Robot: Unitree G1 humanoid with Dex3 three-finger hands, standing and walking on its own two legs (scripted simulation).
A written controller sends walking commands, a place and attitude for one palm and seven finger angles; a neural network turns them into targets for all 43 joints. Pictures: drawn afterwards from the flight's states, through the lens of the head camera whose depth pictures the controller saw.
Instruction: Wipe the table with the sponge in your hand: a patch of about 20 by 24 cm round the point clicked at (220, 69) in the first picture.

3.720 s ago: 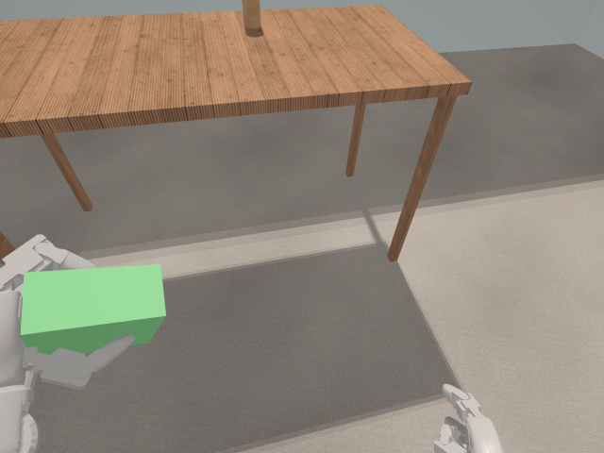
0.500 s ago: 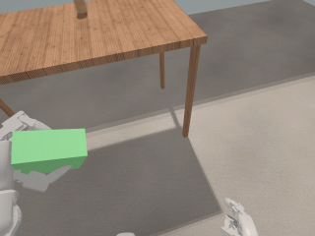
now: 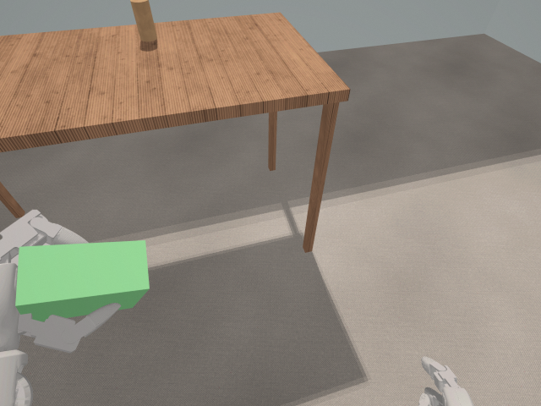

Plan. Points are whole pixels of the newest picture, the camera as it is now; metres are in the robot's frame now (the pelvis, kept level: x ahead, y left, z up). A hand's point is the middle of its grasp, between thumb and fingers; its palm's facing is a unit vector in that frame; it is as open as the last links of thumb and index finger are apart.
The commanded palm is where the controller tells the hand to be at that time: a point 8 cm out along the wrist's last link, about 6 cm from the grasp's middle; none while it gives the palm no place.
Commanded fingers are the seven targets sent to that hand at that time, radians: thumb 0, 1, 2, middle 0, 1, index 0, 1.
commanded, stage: take the last steps up to it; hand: left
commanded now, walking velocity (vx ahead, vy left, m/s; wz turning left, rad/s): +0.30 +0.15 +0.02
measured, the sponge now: (102, 280) +0.22 +0.20 +0.15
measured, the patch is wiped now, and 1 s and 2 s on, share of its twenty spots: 0.00 0.00 0.00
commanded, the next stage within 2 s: none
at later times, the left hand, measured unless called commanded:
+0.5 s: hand (79, 229) +0.28 +0.25 +0.16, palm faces +0.36 -0.78 -0.51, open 9.7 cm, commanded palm +0.22 +0.30 +0.17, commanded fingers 0.00 0.10 1.30 -1.20 -1.60 -1.20 -1.60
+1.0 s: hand (98, 163) +0.39 +0.28 +0.17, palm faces +0.39 -0.77 -0.50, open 9.7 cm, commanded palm +0.34 +0.32 +0.17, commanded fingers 0.00 0.10 1.30 -1.20 -1.60 -1.20 -1.60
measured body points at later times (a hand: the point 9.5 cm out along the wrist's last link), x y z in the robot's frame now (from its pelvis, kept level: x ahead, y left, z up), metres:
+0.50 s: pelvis +0.07 +0.02 +0.00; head +0.11 +0.00 +0.44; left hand +0.25 +0.29 +0.19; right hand +0.22 -0.23 -0.11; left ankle +0.12 +0.18 -0.70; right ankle +0.06 -0.07 -0.75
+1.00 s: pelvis +0.18 +0.05 -0.02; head +0.21 +0.01 +0.43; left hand +0.37 +0.31 +0.19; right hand +0.33 -0.16 -0.14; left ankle +0.15 +0.18 -0.68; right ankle +0.18 -0.03 -0.74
